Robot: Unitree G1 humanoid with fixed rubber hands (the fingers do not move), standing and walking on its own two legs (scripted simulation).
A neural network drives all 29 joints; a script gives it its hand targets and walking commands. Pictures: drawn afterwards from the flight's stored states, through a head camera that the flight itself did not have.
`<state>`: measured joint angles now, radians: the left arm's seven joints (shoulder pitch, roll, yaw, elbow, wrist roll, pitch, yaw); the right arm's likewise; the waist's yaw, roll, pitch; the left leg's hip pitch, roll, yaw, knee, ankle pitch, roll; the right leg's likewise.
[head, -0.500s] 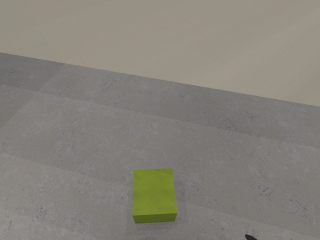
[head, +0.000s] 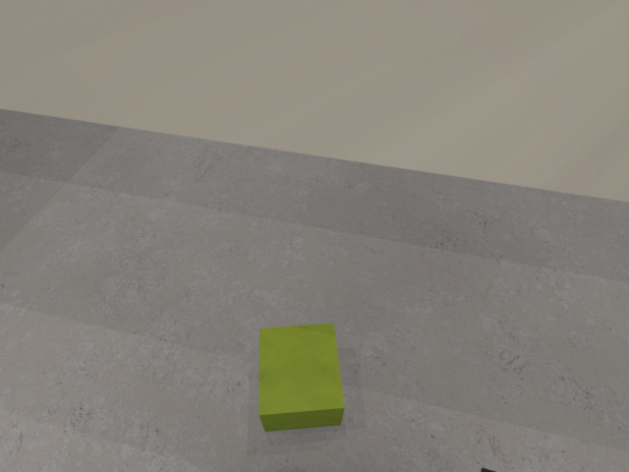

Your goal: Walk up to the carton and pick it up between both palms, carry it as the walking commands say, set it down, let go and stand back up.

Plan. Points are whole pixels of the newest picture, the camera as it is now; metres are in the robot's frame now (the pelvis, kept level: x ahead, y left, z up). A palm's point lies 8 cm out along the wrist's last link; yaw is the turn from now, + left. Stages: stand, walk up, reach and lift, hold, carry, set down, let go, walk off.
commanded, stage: walk up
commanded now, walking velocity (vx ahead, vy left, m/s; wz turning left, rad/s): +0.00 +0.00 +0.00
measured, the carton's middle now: (300, 376) +0.49 +0.04 -0.67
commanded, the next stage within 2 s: stand in 0.98 s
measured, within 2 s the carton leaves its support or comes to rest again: neither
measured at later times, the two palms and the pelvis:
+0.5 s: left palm out of the picture +0.05 +0.23 -0.13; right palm out of the picture +0.07 -0.25 -0.13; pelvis -0.01 +0.00 +0.00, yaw +0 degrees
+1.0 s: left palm out of the picture +0.07 +0.24 -0.14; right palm out of the picture +0.09 -0.24 -0.13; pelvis +0.03 +0.01 +0.00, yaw +0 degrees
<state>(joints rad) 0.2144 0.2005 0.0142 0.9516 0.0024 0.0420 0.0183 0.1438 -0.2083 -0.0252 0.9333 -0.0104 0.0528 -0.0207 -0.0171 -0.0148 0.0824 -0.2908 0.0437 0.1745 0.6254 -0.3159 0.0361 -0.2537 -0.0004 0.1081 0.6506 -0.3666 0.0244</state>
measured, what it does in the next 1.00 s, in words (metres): stands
